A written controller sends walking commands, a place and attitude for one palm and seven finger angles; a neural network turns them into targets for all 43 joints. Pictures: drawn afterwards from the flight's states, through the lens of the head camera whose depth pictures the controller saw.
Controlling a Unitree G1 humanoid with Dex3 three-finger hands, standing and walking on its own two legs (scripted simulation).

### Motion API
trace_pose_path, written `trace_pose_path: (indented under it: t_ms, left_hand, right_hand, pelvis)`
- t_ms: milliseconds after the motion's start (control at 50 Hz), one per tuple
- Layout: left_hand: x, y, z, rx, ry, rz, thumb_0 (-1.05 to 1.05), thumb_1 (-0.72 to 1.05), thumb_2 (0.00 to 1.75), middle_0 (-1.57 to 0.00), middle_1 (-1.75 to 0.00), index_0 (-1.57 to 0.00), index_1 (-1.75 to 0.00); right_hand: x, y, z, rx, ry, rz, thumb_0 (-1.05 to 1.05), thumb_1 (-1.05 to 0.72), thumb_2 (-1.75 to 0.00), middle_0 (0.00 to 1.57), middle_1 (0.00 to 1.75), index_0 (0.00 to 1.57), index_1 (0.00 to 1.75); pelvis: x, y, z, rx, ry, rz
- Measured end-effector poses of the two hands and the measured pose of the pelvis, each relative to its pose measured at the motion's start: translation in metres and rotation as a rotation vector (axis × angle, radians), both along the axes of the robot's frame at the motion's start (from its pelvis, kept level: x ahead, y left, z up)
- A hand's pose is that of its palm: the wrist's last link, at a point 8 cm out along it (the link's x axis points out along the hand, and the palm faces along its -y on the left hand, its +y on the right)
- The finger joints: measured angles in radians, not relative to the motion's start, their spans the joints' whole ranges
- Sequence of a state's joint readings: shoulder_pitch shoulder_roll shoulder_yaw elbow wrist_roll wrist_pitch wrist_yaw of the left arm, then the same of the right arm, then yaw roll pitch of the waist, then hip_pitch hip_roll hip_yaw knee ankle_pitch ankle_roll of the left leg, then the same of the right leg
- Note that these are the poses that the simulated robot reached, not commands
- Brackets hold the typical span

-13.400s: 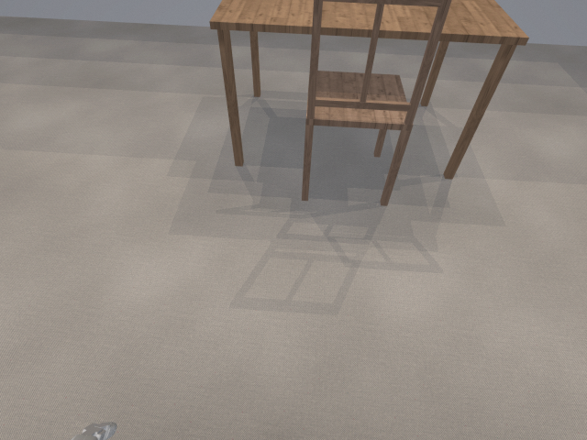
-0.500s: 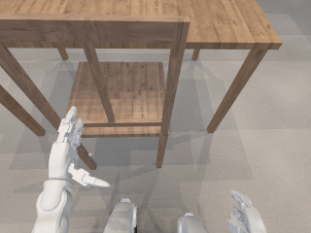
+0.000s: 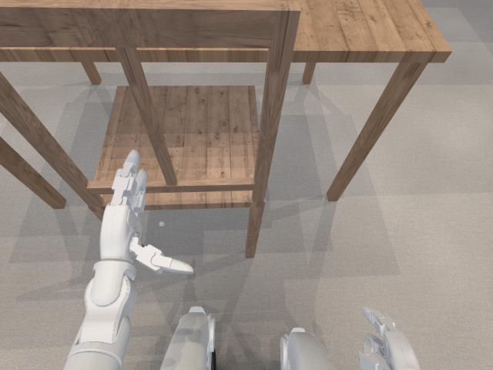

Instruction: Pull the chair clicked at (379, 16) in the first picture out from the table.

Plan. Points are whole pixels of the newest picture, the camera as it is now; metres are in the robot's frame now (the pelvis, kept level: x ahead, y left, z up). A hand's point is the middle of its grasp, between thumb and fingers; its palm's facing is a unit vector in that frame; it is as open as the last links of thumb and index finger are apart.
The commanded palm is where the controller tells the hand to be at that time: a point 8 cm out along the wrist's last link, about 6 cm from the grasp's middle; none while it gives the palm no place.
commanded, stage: aim the fingers beside a spindle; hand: left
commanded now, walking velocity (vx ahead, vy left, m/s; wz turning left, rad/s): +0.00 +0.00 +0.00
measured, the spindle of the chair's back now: (154, 132) +0.48 +0.18 +0.06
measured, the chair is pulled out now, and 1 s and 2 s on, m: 0.00 0.00 0.00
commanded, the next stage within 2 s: push the fingers through the gap in 0.54 s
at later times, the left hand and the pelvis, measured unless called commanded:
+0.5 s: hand (164, 224) +0.33 +0.14 +0.03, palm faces +0.05 -1.00 -0.03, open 17.0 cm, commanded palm +0.31 +0.20 +0.03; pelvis +0.00 -0.01 +0.00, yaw +0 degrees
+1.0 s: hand (162, 202) +0.37 +0.15 +0.03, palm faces +0.06 -1.00 -0.03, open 17.0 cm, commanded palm +0.34 +0.20 +0.03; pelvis +0.00 -0.01 +0.00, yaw +0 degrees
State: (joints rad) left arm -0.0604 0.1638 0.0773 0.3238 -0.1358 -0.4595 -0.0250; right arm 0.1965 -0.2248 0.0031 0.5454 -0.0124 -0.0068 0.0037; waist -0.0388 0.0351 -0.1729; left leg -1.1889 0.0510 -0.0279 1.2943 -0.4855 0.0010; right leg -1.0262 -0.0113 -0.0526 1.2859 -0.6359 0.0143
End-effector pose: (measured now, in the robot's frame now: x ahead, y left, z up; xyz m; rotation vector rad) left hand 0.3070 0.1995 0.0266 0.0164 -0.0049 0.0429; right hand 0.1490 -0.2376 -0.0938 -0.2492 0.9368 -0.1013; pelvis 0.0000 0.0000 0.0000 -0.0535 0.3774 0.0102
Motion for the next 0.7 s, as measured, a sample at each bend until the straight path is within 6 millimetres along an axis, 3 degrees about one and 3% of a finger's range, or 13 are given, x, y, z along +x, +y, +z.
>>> trace_pose_path:
  t_ms: [200, 320, 700]
  left_hand:
    - [-0.004, -0.004, 0.008, 0.011, -0.001, 0.003, -0.01, -0.5, 0.3, -0.06, -0.08, -0.06, -0.08]
    - [-0.009, -0.003, 0.003, 0.014, 0.011, 0.017, -0.01, -0.5, 0.3, -0.06, -0.08, -0.06, -0.08]
    - [0.003, -0.002, 0.002, 0.014, 0.006, 0.013, -0.01, -0.5, 0.3, -0.06, -0.08, -0.06, -0.08]
  right_hand:
    - [-0.009, -0.005, -0.001, 0.021, 0.03, -0.028, 0.01, -0.91, -0.9, 0.2, 0.3, 0.2, 0.3]
    - [-0.007, -0.009, -0.002, 0.014, 0.027, -0.02, 0.01, -0.91, -0.9, 0.2, 0.3, 0.2, 0.3]
    - [-0.002, -0.017, -0.002, 0.002, 0.013, -0.024, 0.01, -0.91, -0.9, 0.2, 0.3, 0.2, 0.3]
  pelvis:
    - [0.003, -0.003, 0.004, 0.01, -0.003, -0.01]
    - [0.002, -0.007, 0.003, 0.013, -0.004, -0.007]
    - [0.004, -0.011, 0.001, 0.014, 0.003, -0.007]
